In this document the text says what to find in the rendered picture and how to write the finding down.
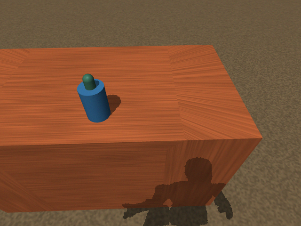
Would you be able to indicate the bottle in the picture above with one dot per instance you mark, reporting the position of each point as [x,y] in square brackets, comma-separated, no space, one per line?
[94,99]

